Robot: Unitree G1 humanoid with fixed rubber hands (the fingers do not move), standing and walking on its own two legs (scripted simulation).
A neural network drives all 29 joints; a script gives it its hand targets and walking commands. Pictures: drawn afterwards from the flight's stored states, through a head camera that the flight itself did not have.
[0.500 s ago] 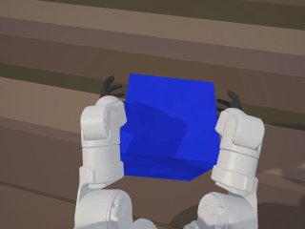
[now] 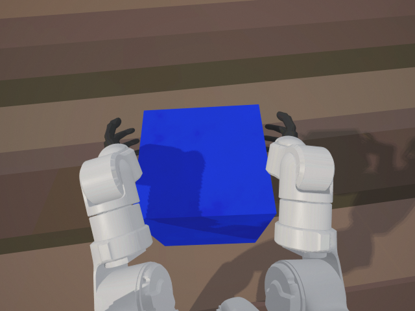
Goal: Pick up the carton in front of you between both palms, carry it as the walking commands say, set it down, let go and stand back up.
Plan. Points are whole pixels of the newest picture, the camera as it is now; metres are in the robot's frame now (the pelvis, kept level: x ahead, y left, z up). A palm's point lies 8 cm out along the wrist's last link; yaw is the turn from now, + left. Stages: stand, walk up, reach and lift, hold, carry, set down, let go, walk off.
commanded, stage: carry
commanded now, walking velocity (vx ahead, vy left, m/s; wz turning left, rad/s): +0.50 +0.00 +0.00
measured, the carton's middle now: (205, 184) +0.37 -0.04 +0.03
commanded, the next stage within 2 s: none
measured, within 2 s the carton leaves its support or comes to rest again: neither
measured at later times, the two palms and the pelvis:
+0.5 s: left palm (104, 8) +0.64 +0.10 +0.28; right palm out of the picture +0.68 -0.18 +0.27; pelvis +0.30 -0.07 +0.13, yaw +0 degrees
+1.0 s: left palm out of the picture +0.97 +0.09 +0.41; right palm out of the picture +0.94 -0.19 +0.41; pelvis +0.59 -0.01 +0.25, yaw +0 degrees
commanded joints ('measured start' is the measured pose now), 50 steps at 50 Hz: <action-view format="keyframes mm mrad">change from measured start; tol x64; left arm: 1 -726 -775 -571 -32 -262 7 -134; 50 -648 -760 -494 97 -254 29 -130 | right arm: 1 -876 1001 638 -112 449 -60 281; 50 -819 938 550 -3 384 -47 231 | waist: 1 105 64 -549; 50 70 192 -817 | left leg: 1 615 286 -611 -421 -22 169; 13 570 245 -273 -770 29 117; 18 600 221 48 -310 1624 41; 21 4 -111 -199 751 48 -112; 36 -979 119 -182 1266 -252 39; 46 350 -89 128 -73 104 46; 50 782 287 -796 -349 481 272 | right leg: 1 -310 -64 24 122 -30 -40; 9 -1004 -112 -44 473 -388 -71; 19 340 108 -368 -917 -5 -49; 21 769 -329 645 -1266 547 -300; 41 433 -200 -71 -1641 191 -167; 45 582 -233 -289 -1177 1561 -99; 50 -76 62 91 211 19 15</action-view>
